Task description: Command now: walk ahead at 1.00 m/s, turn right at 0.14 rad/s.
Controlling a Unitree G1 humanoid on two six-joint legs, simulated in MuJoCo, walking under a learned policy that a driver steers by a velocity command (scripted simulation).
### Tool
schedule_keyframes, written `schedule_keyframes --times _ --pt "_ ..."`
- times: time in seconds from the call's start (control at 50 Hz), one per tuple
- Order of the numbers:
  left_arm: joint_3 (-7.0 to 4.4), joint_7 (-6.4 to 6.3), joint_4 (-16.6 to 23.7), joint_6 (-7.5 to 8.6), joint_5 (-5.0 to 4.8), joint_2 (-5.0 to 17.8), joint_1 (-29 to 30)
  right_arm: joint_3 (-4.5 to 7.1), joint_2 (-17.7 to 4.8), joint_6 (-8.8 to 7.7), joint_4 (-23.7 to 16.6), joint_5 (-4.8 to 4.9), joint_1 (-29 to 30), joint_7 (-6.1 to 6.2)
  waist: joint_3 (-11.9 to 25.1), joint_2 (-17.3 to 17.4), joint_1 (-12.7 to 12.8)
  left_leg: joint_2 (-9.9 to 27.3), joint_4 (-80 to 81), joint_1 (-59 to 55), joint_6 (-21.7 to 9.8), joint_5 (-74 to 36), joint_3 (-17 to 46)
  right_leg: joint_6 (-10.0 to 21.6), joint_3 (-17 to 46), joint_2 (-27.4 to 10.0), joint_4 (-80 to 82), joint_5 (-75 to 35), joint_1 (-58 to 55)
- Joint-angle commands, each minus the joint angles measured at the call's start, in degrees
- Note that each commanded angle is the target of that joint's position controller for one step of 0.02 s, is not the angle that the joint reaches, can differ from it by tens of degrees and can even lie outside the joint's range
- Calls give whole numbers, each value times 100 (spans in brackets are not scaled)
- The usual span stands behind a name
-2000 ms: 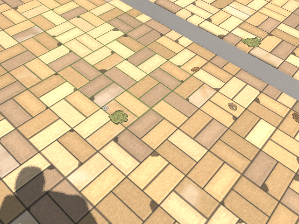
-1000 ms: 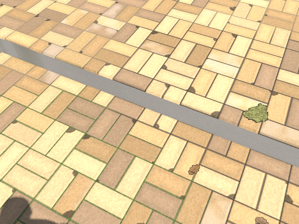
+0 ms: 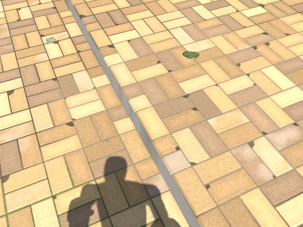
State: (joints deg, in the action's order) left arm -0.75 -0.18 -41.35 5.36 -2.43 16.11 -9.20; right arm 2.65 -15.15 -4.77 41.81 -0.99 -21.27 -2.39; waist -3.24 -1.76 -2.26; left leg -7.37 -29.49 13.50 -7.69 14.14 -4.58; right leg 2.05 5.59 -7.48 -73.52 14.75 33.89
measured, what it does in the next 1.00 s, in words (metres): climbs, turning right: right foot 0.14 m higher, then left foot 0.14 m lower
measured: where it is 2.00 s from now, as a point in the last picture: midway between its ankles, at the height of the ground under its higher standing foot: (205, 167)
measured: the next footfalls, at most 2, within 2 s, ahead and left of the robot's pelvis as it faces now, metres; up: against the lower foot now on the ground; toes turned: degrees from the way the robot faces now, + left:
right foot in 0.28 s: +0.45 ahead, -0.17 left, +0.14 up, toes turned -15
left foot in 0.66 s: +0.64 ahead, +0.04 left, +0.00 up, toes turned -36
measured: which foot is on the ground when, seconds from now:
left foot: down 0.00-0.32, up 0.34-0.64, down 0.66-0.94, up 0.96-1.00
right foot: up 0.00-0.26, down 0.28-0.58, up 0.60-0.90, down 0.92-1.00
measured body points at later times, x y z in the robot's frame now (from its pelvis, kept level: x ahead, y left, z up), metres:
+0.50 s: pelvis +0.39 -0.08 +0.09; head +0.43 -0.08 +0.54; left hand +0.52 +0.15 -0.04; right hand +0.58 -0.38 +0.06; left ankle +0.43 +0.06 -0.58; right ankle +0.41 -0.15 -0.60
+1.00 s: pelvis +0.56 -0.15 +0.05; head +0.58 -0.20 +0.50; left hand +0.87 -0.18 +0.00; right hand +0.38 -0.39 -0.09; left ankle +0.60 +0.06 -0.60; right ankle +0.54 -0.28 -0.59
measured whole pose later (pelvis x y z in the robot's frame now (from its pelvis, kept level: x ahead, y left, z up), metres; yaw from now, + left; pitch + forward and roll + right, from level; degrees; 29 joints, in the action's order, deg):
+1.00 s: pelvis +0.56 -0.15 +0.05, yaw -41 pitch +4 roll +2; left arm 2.8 -0.8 -27.1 0.0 1.7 9.7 -1.6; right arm 3.6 -18.8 -0.3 51.2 1.3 -19.5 -0.1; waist -1.4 0.6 -1.4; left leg -0.7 -60.4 21.7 0.8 23.9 7.1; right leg 1.7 0.9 -2.0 -70.8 29.6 44.8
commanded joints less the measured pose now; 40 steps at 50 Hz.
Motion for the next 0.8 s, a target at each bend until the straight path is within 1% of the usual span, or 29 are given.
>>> schedule_keyframes --times 0.02,0.08,0.12,0.16,0.2,0.22,0.24,0.26,0.28,0.3,0.32,0.34,0.36,0.38,0.42,0.44,0.5,0.54,0.58,0.62,0.64,0.66,0.68,0.7,0.72,0.74,0.76,0.78,0.8 --pt "-142 -64 7 -232 15 445 -378 185 -670 -284 -318 -19 387 79 -256 160 246 1688 2138 345 -530 -110 1443 -139 285 -313 496 -832 589" --pt "-104 -56 -103 -274 -45 142 -315 144 -486 -224 11 -51 -63 133 -309 408 62 1715 2088 -728 -299 -928 818 -243 210 -67 -596 -926 1990" --pt "-48 16 -45 -292 -143 -102 -197 1 24 -36 403 -21 -618 99 -541 416 -64 1950 1273 -2157 -139 -2059 795 -125 398 118 -2683 55 4112" --pt "1 165 268 -163 -98 -135 135 -15 -12 69 589 -109 -985 238 -486 227 -71 2260 975 -3261 -166 -2854 658 -39 204 201 -2967 800 5202" --pt "90 307 667 -92 -16 -295 698 -59 -21 162 644 -217 -811 467 -676 200 48 2134 835 -3160 178 -4023 180 -89 -384 253 -2647 1093 5324" --pt "155 390 917 -75 19 -359 797 -91 -86 236 609 -196 -434 591 -743 194 303 1957 888 -2471 482 -4814 -215 -45 -796 212 -1996 957 4693" --pt "123 385 901 -93 59 -242 487 -87 -305 278 412 -241 151 726 -236 151 546 1607 851 -1906 750 -6796 -662 90 -1483 449 -1584 564 3166" --pt "84 436 882 -24 -1 -84 -43 -57 -623 225 106 -180 735 820 30 325 916 1468 677 -594 906 -7809 -980 107 -1731 535 -48 -257 985" --pt "67 464 1027 -77 43 -65 -37 68 -1145 136 55 25 661 798 661 652 954 1991 445 123 629 -9072 -333 144 -1529 691 1033 -647 -1022" --pt "-259 390 646 -133 7 607 -1356 105 -1313 196 158 6 527 722 1366 495 1414 1709 -849 -513 702 -9293 -211 267 -1396 1160 1658 -1100 -2192" --pt "-514 287 278 -97 33 1245 -2693 59 -1138 216 -92 104 645 565 2121 -940 2060 971 -3641 971 1314 -6637 -161 1086 -560 945 2774 -2694 -4782" --pt "-522 114 105 -83 226 1155 -2741 -125 -623 98 -272 256 814 284 2710 -2020 1783 -95 -5238 2382 1453 1278 639 1744 1750 133 3813 -2941 -6080" --pt "-500 -51 162 -103 554 1078 -2496 -121 -748 -64 -444 226 973 83 2934 -1788 1426 116 -5513 2040 1174 1685 1392 1657 2931 -51 3841 -1954 -5180" --pt "-512 -92 234 -70 455 952 -2312 -124 -656 -94 -701 77 1548 72 1992 -833 1407 297 -5139 1774 1050 1824 1522 1270 2742 200 4090 -1622 -3926" --pt "-436 -100 277 56 255 441 -1653 -154 -302 -67 -869 4 1794 165 424 882 795 480 -4337 1402 919 1494 1423 1051 2178 679 4330 -839 -1788" --pt "-421 -173 452 97 261 294 -1008 -142 -258 44 -964 144 1556 198 119 677 353 499 -4193 1197 1049 1212 1425 1238 2316 721 4340 -420 -942" --pt "-333 -375 794 32 86 8 213 -219 54 221 -1116 141 1447 305 -67 804 -249 593 -1888 -177 1242 645 1038 813 1544 1143 4000 -630 872" --pt "-394 -541 859 -233 83 206 416 -268 302 356 -1001 182 1145 293 514 686 -471 418 -564 -1350 1330 -1103 921 444 1272 1423 3171 110 1291" --pt "-335 -577 1095 -471 129 47 558 -171 248 532 -496 186 286 229 829 541 -835 787 714 -2420 1011 -3460 1198 -44 717 1702 1403 1907 1560" --pt "-222 -476 1240 -627 186 -317 168 -176 447 547 -333 86 478 198 382 532 -633 1119 1602 -2293 925 -4662 658 -433 -240 1892 -792 2529 1492" --pt "-161 -399 1573 -658 145 -492 140 -148 318 473 -270 25 744 245 175 712 -418 1515 1693 -2122 720 -5103 745 -613 -517 1763 -2306 2800 1758" --pt "-63 -328 1931 -606 136 -667 291 -102 -20 379 -178 -74 831 317 243 943 -253 1892 1275 -2040 456 -7013 896 -753 -686 1681 -4028 3335 2190" --pt "-82 -224 2097 -611 69 -536 -767 8 -621 241 -189 -230 1093 357 655 1912 587 3173 458 -2258 -552 -8902 2354 -957 -146 1345 -5598 3845 2715" --pt "-132 -151 1815 -705 -103 -188 -1498 86 -700 223 -351 -58 1464 402 625 2047 916 3965 353 -2823 -1006 -7537 3033 -1001 731 952 -6121 4256 4094" --pt "-84 -137 1744 -761 -29 -140 -1138 155 -694 298 -320 67 1277 537 551 1320 690 4008 378 -3246 -945 -6340 2931 -895 1157 808 -6335 4367 5040" --pt "-31 -216 1990 -789 22 -85 -713 273 -1071 320 -291 216 1260 672 593 1089 726 4478 730 -3287 -902 -5038 3547 -893 1377 467 -6002 4153 5444" --pt "12 -312 2088 -778 203 -44 152 321 -1164 343 -222 337 1148 774 529 -142 484 4449 1003 -3039 -820 -4638 3465 -983 1276 353 -5560 3618 5579" --pt "47 -312 2225 -726 321 -67 707 325 -1242 350 -126 230 905 882 642 -955 352 4220 875 -2504 -723 -4967 2955 -905 1237 303 -5037 3034 5027" --pt "114 -270 2357 -681 314 -192 915 326 -1286 404 -92 173 941 917 862 -1245 447 3532 903 -1860 -527 -4365 2200 -853 800 243 -4130 2525 4245"
Keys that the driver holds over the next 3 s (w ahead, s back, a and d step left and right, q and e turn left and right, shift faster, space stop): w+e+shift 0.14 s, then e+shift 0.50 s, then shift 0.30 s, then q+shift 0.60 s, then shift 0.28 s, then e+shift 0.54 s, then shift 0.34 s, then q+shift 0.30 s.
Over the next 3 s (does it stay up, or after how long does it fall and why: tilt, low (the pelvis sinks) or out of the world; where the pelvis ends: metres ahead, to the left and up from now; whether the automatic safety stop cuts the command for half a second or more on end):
stays up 0.66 -0.26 0.15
